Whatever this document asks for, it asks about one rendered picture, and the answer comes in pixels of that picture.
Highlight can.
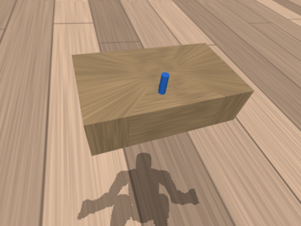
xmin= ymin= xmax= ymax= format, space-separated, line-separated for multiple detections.
xmin=158 ymin=73 xmax=169 ymax=95

